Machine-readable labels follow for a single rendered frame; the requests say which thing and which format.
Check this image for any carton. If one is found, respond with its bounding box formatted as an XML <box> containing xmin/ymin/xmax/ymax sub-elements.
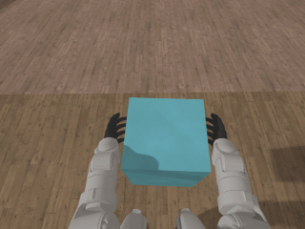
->
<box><xmin>120</xmin><ymin>97</ymin><xmax>212</xmax><ymax>187</ymax></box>

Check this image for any left robot upper arm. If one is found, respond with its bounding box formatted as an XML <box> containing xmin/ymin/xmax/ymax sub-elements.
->
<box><xmin>69</xmin><ymin>211</ymin><xmax>120</xmax><ymax>229</ymax></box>

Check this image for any right robot forearm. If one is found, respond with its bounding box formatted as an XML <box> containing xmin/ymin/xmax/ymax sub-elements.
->
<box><xmin>211</xmin><ymin>138</ymin><xmax>271</xmax><ymax>228</ymax></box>

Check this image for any right robot upper arm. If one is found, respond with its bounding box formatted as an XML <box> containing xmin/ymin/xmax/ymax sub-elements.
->
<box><xmin>216</xmin><ymin>213</ymin><xmax>271</xmax><ymax>229</ymax></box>

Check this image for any left robot forearm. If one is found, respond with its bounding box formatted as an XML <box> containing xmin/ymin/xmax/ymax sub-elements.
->
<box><xmin>68</xmin><ymin>137</ymin><xmax>121</xmax><ymax>229</ymax></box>

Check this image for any robot right shin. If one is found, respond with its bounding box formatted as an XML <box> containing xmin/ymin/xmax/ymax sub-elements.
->
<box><xmin>179</xmin><ymin>208</ymin><xmax>191</xmax><ymax>216</ymax></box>

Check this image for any robot left thigh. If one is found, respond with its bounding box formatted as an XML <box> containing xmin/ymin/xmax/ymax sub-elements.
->
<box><xmin>120</xmin><ymin>213</ymin><xmax>148</xmax><ymax>229</ymax></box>

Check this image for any right robot hand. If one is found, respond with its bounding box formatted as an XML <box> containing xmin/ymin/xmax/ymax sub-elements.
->
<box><xmin>205</xmin><ymin>113</ymin><xmax>227</xmax><ymax>146</ymax></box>

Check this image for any left robot hand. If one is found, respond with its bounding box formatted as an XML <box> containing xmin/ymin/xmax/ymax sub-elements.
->
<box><xmin>104</xmin><ymin>113</ymin><xmax>127</xmax><ymax>144</ymax></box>

